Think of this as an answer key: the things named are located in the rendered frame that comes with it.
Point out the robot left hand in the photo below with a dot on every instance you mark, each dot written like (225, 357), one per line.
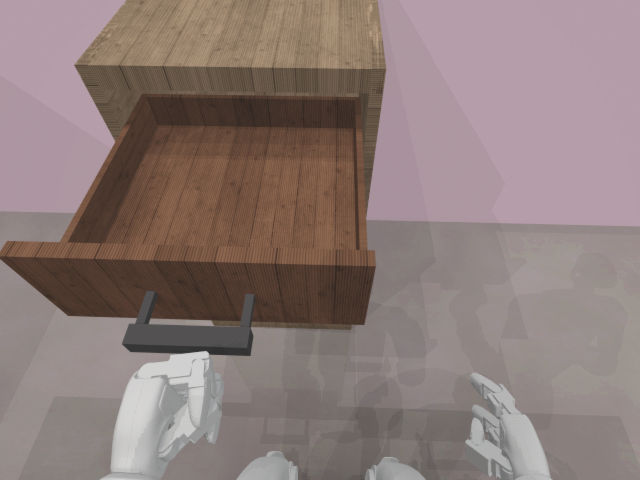
(185, 390)

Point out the cabinet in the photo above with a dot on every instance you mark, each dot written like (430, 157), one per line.
(327, 48)

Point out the drawer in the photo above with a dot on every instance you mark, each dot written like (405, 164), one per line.
(206, 198)

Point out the left robot thigh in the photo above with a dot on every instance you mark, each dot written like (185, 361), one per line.
(269, 468)

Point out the robot right hand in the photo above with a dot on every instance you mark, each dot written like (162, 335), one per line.
(513, 436)

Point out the handle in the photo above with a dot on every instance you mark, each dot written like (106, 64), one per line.
(181, 339)

